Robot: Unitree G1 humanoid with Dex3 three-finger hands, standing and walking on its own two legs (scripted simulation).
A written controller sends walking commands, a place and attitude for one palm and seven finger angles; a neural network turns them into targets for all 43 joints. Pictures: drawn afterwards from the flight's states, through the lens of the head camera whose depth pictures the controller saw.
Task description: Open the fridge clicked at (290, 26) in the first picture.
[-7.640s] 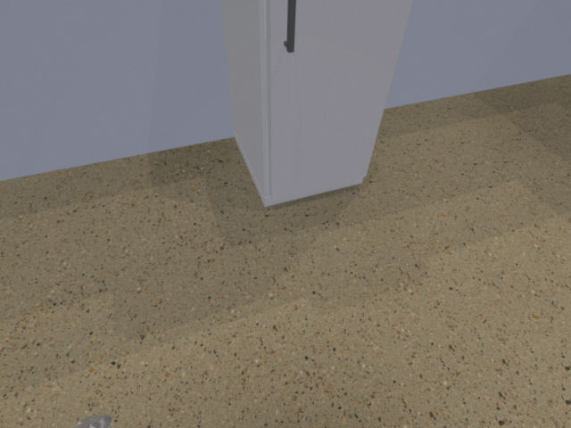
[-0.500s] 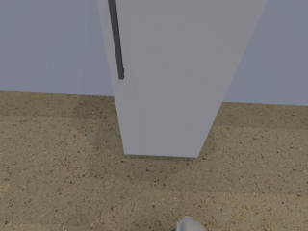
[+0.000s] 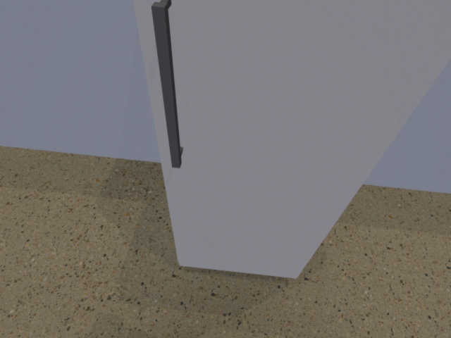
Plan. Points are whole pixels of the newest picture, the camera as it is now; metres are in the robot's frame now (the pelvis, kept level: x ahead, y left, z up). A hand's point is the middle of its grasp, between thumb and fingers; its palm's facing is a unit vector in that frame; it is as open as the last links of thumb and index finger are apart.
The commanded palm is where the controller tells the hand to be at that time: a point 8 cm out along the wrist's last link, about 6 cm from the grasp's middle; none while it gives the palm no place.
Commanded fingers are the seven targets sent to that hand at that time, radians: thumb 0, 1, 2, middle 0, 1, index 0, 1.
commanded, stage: come to a stop and stand still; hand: left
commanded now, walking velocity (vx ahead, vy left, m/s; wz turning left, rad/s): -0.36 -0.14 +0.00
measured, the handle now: (172, 98) +0.48 +0.15 +0.18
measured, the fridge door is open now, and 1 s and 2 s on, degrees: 0 0 0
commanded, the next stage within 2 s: look again from close up in 1.70 s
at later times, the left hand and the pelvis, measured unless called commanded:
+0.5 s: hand out of the picture +0.02 +0.14 -0.16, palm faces +0.02 -0.96 -0.27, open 7.3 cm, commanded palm none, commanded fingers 0.00 0.90 0.90 -0.20 -0.30 -0.20 -0.30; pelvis -0.03 -0.06 +0.00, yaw -1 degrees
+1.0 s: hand out of the picture -0.07 +0.09 -0.16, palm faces +0.04 -0.98 -0.18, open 7.3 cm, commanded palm none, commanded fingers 0.00 0.90 0.90 -0.20 -0.30 -0.20 -0.30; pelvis -0.05 -0.08 +0.01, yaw -1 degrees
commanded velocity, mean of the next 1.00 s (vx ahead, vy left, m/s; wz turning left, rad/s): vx -0.05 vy -0.02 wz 0.00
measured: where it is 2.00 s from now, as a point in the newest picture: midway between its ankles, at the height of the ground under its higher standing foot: outside the picture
